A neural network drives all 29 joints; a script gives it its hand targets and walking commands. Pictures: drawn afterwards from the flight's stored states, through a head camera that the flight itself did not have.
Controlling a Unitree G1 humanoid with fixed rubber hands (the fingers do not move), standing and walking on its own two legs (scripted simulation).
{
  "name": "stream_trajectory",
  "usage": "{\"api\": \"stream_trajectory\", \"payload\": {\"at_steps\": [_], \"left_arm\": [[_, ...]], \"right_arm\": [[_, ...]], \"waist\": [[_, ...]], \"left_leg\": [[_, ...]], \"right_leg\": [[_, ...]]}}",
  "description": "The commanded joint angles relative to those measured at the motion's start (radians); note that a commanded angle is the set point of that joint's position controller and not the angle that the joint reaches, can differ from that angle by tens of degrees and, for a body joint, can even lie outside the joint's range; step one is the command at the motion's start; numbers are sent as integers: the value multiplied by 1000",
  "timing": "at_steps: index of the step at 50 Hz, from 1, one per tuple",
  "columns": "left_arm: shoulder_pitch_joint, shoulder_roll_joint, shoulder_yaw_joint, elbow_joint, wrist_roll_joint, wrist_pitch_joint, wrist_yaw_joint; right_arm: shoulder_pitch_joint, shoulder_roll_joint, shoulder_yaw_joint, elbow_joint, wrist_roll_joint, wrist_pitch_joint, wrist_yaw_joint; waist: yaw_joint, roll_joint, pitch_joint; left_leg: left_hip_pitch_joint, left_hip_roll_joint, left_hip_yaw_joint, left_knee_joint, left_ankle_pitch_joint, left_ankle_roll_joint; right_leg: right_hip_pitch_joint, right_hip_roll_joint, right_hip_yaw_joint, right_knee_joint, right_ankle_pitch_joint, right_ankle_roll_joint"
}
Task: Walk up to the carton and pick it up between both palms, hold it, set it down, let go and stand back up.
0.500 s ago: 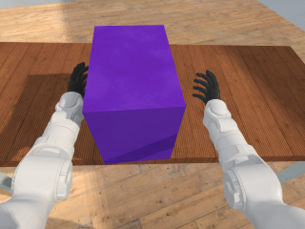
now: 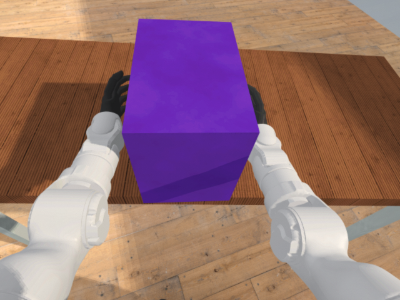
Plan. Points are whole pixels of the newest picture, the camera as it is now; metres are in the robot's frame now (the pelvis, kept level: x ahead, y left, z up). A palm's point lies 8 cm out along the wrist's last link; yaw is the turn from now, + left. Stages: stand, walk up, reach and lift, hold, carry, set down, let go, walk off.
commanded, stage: reach and lift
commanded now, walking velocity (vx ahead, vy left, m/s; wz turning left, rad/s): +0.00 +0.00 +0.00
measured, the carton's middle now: (186, 114) +0.47 +0.05 +0.07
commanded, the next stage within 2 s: none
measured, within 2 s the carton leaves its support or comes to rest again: leaves its support in 1.76 s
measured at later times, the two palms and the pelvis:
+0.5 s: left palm (116, 115) +0.43 +0.19 +0.09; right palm (259, 134) +0.42 -0.10 +0.08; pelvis +0.03 +0.01 +0.01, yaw -2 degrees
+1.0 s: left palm (116, 116) +0.43 +0.19 +0.09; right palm (259, 134) +0.42 -0.10 +0.08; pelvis +0.03 +0.01 +0.01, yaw -1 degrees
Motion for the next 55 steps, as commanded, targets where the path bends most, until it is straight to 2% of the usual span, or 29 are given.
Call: {"api": "stream_trajectory", "payload": {"at_steps": [1, 3, 5, 9, 11, 15, 20, 24, 27, 36, 37, 38, 39, 40, 46, 48, 49, 52, 53, 55], "left_arm": [[-606, -470, -9, -182, 243, -63, -141], [-555, -594, 7, -154, 303, -52, -158], [-516, -634, 23, -157, 339, -35, -162], [-461, -613, 72, -191, 389, 7, -157], [-441, -587, 105, -211, 406, 25, -154], [-431, -628, 97, -252, 406, 56, -160], [-397, -677, 57, -301, 403, 80, -157], [-360, -689, 45, -318, 401, 101, -158], [-347, -691, 47, -334, 404, 114, -162], [-329, -703, 50, -343, 408, 123, -170], [-328, -703, 49, -348, 407, 120, -170], [-335, -705, 44, -346, 403, 119, -170], [-321, -702, 56, -335, 411, 119, -171], [-325, -710, 49, -338, 406, 119, -173], [-313, -716, 48, -327, 408, 120, -178], [-311, -706, 60, -323, 412, 119, -181], [-315, -713, 52, -331, 408, 119, -183], [-316, -714, 50, -334, 408, 117, -182], [-319, -721, 45, -332, 404, 119, -182], [-317, -711, 58, -328, 412, 119, -182]], "right_arm": [[-551, 417, -102, -238, -338, -127, 92], [-542, 537, -111, -239, -408, -141, 125], [-515, 571, -112, -221, -425, -143, 147], [-484, 537, -105, -205, -436, -140, 161], [-478, 518, -107, -215, -444, -138, 162], [-482, 555, -90, -240, -437, -143, 167], [-467, 570, -49, -253, -407, -155, 172], [-448, 562, -34, -256, -401, -153, 169], [-461, 571, -18, -293, -390, -155, 164], [-445, 579, -13, -317, -394, -158, 160], [-445, 590, -8, -318, -392, -159, 160], [-447, 592, -10, -314, -397, -160, 159], [-441, 600, -8, -314, -397, -160, 159], [-445, 596, -8, -318, -397, -162, 158], [-435, 599, -4, -316, -400, -165, 155], [-435, 609, 5, -313, -398, -163, 153], [-430, 611, 5, -312, -399, -164, 150], [-427, 615, 16, -309, -396, -166, 149], [-428, 606, 9, -313, -398, -169, 147], [-438, 618, 22, -314, -394, -173, 146]], "waist": [[-32, 118, -715], [-15, 130, -710], [-1, 142, -688], [21, 126, -590], [31, 98, -533], [35, 85, -480], [40, 112, -476], [40, 108, -436], [52, 108, -454], [46, 108, -461], [54, 104, -467], [45, 100, -472], [55, 101, -455], [42, 100, -463], [45, 103, -446], [50, 83, -428], [41, 85, -428], [45, 87, -427], [34, 90, -425], [52, 80, -415]], "left_leg": [[394, -19, 112, -67, 417, -108], [427, -16, 123, -76, 436, -111], [435, -12, 129, -91, 455, -117], [436, -11, 142, -113, 483, -118], [436, -13, 147, -125, 486, -109], [456, -13, 153, -130, 511, -102], [544, 4, 148, -93, 654, -119], [564, 5, 146, -85, 696, -117], [539, 0, 152, -91, 668, -109], [516, -5, 156, -110, 609, -101], [511, -7, 160, -111, 610, -101], [510, -7, 158, -113, 605, -98], [489, -8, 161, -114, 591, -98], [489, -10, 160, -119, 579, -98], [480, -10, 159, -132, 556, -94], [462, -12, 163, -139, 544, -90], [451, -15, 164, -141, 533, -89], [451, -12, 161, -148, 533, -90], [462, -13, 160, -147, 527, -92], [450, -12, 163, -151, 519, -87]], "right_leg": [[489, -1, -12, -39, 350, 15], [523, 7, -14, -50, 348, 9], [548, 10, -16, -68, 317, 2], [571, 16, -25, -90, 271, 3], [578, 17, -28, -98, 259, 9], [593, 18, -28, -105, 262, 16], [548, 29, -35, -119, 255, 11], [538, 30, -37, -124, 255, 14], [572, 24, -31, -122, 270, 16], [602, 18, -34, -124, 279, 22], [606, 19, -35, -124, 280, 23], [605, 19, -34, -124, 278, 23], [622, 16, -33, -126, 283, 24], [630, 15, -35, -124, 296, 23], [635, 14, -40, -127, 293, 22], [655, 13, -39, -128, 304, 26], [663, 11, -39, -124, 321, 26], [665, 12, -38, -124, 317, 27], [658, 11, -42, -126, 307, 25], [664, 12, -39, -131, 303, 26]]}}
